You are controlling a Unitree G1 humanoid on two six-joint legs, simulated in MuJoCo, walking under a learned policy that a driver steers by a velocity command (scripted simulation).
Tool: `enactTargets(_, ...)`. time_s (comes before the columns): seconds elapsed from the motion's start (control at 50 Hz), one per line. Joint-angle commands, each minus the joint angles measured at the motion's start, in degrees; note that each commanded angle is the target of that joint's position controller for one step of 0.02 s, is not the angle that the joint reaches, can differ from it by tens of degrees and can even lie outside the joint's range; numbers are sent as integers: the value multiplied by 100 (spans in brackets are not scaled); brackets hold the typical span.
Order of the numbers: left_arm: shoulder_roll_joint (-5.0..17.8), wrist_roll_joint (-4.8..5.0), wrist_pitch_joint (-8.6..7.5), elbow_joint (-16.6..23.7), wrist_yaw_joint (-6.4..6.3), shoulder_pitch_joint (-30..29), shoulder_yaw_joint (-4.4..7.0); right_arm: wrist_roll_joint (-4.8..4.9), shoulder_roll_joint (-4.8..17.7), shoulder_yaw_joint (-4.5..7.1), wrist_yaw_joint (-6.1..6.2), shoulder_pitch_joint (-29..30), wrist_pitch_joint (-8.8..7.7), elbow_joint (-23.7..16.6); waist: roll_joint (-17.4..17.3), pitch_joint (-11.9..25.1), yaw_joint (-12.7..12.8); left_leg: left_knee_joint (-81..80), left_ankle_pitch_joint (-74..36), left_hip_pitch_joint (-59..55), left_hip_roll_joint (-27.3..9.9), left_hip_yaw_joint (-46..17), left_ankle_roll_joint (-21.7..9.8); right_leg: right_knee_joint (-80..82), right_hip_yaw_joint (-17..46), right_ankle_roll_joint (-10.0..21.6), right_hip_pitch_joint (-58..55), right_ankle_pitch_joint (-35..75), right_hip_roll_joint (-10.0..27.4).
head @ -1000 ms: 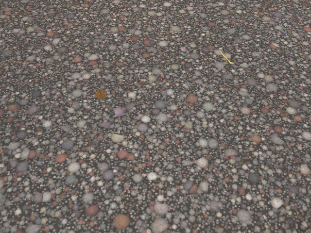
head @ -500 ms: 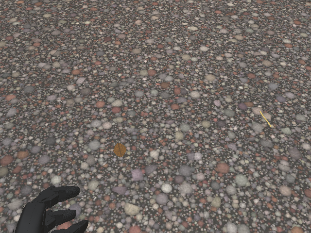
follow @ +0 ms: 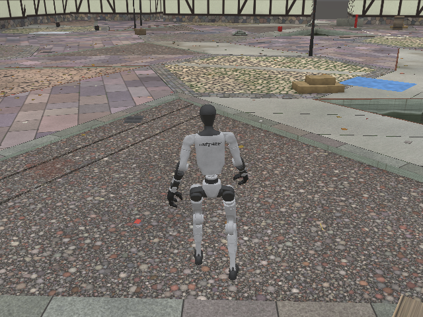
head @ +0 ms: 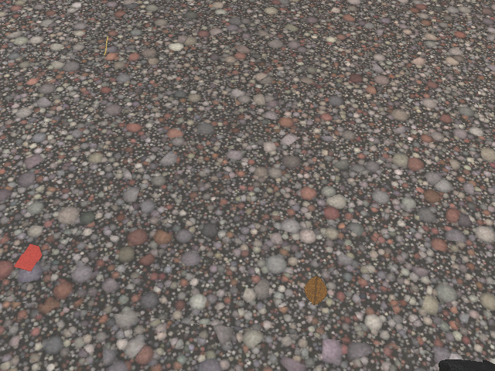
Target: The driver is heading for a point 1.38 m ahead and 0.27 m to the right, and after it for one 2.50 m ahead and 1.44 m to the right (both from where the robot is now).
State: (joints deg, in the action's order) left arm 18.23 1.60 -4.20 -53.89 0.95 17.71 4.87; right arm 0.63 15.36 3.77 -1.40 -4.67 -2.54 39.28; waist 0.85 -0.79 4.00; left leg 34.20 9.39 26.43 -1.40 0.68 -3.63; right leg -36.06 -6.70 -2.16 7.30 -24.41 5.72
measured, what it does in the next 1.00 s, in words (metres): walks ahead: right foot, then left foot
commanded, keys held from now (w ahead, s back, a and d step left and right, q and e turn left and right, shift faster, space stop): w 0.40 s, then no key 0.54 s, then w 0.06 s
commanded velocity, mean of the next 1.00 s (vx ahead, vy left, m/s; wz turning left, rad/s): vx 0.31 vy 0.00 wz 0.05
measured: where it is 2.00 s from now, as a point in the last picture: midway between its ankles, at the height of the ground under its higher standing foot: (261, 238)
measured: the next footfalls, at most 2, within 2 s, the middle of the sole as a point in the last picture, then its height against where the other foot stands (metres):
right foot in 0.46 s outside the picture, level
left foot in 0.82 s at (210, 365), level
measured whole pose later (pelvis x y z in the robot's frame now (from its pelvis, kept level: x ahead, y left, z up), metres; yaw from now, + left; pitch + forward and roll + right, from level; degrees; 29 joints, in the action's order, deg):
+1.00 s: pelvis +0.42 +0.00 -0.01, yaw +0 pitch +0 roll -1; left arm 13.9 -0.6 -0.4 -56.3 -0.3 8.7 0.8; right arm -0.3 13.3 2.6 1.8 -11.2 -0.2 51.9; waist 0.9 0.5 0.8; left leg 29.6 13.9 15.9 -1.7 -1.7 1.2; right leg -27.6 -1.9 0.8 14.1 -13.8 -0.6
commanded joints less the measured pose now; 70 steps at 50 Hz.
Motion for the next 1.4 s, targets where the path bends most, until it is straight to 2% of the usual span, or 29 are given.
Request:
enactTargets(0.02,514,24,-308,654,50,-467,-45,21,1357,406,41,-2321,-86,251,-1297,1360,-1157,-1718,993,-4251,-1806,-3594,-1365,-3455,789,395,3817,-704,-314)
enactTargets(0.04,618,101,-345,732,60,-722,-21,-9,1175,326,22,-1928,-130,166,-1047,907,-1030,-1729,477,-3740,-1662,-2991,-1188,-3446,834,512,3928,-314,-119)
enactTargets(0.1,487,-40,-236,647,51,-788,0,-85,668,177,16,-1003,-155,0,-640,375,-534,-2085,-580,-2415,-1199,-1887,-991,-2563,889,461,3233,598,261)
enactTargets(0.2,246,-119,-90,718,36,-1163,-44,-43,819,239,141,-1167,-313,252,-404,-23,-427,-2643,-850,-2085,-1127,-1292,-1026,-1163,966,256,3316,2166,204)
enactTargets(0.3,56,-119,-176,832,174,-1837,-183,6,865,243,205,-1419,-329,552,-482,-328,-636,-2681,-784,-1671,-898,-523,-828,434,724,322,2538,3874,-116)
enactTargets(0.38,189,-135,-294,1038,308,-2294,-204,58,920,277,224,-1878,-289,891,-307,-513,-786,-2171,-1108,-2407,-1113,-529,-681,1109,827,590,2737,3701,-142)
enactTargets(0.42,279,-172,-337,971,320,-2077,-191,19,949,287,241,-1898,-231,975,-308,-395,-663,-1732,-1890,-2763,-1156,-563,-581,1179,784,693,2552,3295,-232)
enactTargets(0.46,539,-277,-399,553,266,-854,-57,-35,937,251,237,-1712,-176,961,-225,320,-77,-289,-3372,-2718,-677,-300,-273,1368,452,853,973,3875,-591)
enactTargets(0.48,931,-391,-401,389,221,-113,29,-148,699,144,220,-1847,-188,837,258,1198,89,1225,-2449,-1659,-254,-67,12,561,977,1193,-875,6230,138)
enactTargets(0.5,1092,-426,-320,314,183,273,16,-135,58,-67,156,-2650,-247,957,1626,2065,-93,3739,2488,369,664,-95,503,251,2773,2301,-3045,8163,1682)
enactTargets(0.52,788,-227,-244,259,209,626,-46,28,483,-7,163,-2894,-268,1159,1082,2898,158,4466,3189,828,713,-1211,505,359,3371,2390,-3557,7351,1749)
enactTargets(0.54,758,-114,-172,340,182,305,-26,179,815,83,186,-2396,-245,1028,790,2489,169,4406,2869,1132,379,-1213,453,639,3002,2204,-3040,6192,1588)
enactTargets(0.56,590,-78,-116,448,138,-261,-84,168,888,90,255,-1804,-174,858,341,1685,49,4000,2330,1263,82,-796,509,1034,2657,2013,-2034,5482,1368)
enactTargets(0.6,315,-236,-65,501,86,-905,-187,-14,742,103,349,-1533,46,780,152,996,-358,3263,1721,408,-328,-674,610,1526,2330,1914,-168,5195,1173)
enactTargets(0.68,344,-345,-46,433,77,-1380,-175,-45,227,-43,412,-1667,263,853,573,923,-670,1222,1172,-1011,-347,-400,598,1939,1430,1674,1111,5241,748)
enactTargets(0.74,434,-246,49,305,21,-1361,-157,-73,341,-11,368,-1517,332,937,456,1058,-668,400,19,-1623,-226,-277,516,2067,1247,1497,1174,3777,637)
enactTargets(0.82,91,-219,165,125,25,-1180,-305,-236,524,35,367,-1035,383,833,160,359,-591,-986,-550,-2081,-465,-556,174,2014,1180,767,1700,246,68)
enactTargets(0.84,105,-258,169,89,17,-892,-297,-183,896,100,404,-801,376,738,-376,168,-291,-1100,-671,-1916,-767,-826,18,1729,973,545,1735,-37,-313)
enactTargets(0.86,-25,-241,212,54,-29,-662,-317,-123,931,123,404,-614,371,822,-949,154,-83,-1240,499,-1336,-682,-823,-48,1609,661,428,1291,297,-550)
enactTargets(0.92,119,-241,357,-15,-149,-837,-302,-171,455,7,336,-495,229,914,-727,-45,-218,-1391,672,-849,-357,-624,235,1379,620,389,744,931,-482)
enactTargets(1.0,201,-161,357,-112,-165,-767,-257,-30,673,88,342,-834,153,1157,-540,109,-352,-1191,1564,-1204,-273,-608,-3,1013,426,503,998,-18,-630)
enactTargets(1.06,93,-106,207,-56,-123,-894,-246,24,787,140,323,-1050,64,1221,-770,-248,-461,-1602,2613,-1241,-779,-1410,-437,444,364,614,1614,-315,-671)
enactTargets(1.1,30,-92,47,-42,-66,-870,-241,66,906,189,297,-1159,-35,1285,-1028,-223,-431,-1789,2238,-1528,-1254,-2119,-744,113,394,723,1771,152,-638)
enactTargets(1.14,98,-83,-64,-165,-19,-568,-203,97,841,184,271,-809,-95,1191,-884,-85,-195,-1511,1201,-1363,-1183,-1916,-687,491,528,883,1215,459,-548)
enactTargets(1.16,197,-79,-89,-304,-5,-251,-165,111,731,156,251,-454,-118,1070,-620,-41,-9,-1110,613,-1077,-886,-1416,-497,849,715,967,740,573,-438)
enactTargets(1.2,819,29,-55,-635,-37,617,41,40,303,58,214,-83,-264,828,1043,110,157,896,232,534,240,158,177,1755,2458,1383,-1010,1220,554)
enactTargets(1.22,795,-10,-59,-713,-24,1076,34,12,393,68,203,114,-344,750,1457,28,414,1902,1770,1799,332,58,272,2075,3567,1793,-1845,2001,1288)
enactTargets(1.28,472,-82,-152,-599,-29,870,-94,141,354,71,84,176,-408,770,411,-167,114,2913,1628,2948,-342,-342,62,1951,3022,1706,-2205,2871,1430)
enactTargets(1.4,526,-102,-51,-390,-197,391,-128,83,21,-52,-63,845,-354,586,480,-424,-8,183,-938,864,-182,60,323,2691,1285,1167,-363,2536,511)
